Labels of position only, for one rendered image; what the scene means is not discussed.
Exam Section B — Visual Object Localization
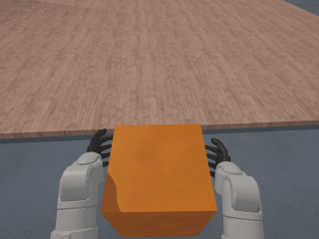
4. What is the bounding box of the right robot hand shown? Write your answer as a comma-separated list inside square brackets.
[204, 138, 231, 177]

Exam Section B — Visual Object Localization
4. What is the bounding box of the robot left forearm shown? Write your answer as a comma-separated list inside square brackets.
[50, 151, 104, 239]

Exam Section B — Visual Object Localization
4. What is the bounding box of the carton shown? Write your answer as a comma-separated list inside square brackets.
[101, 123, 217, 238]

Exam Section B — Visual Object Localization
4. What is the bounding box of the robot right forearm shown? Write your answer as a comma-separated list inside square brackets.
[214, 161, 264, 239]

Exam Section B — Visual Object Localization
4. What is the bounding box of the left robot hand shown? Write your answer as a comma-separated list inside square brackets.
[87, 128, 114, 167]

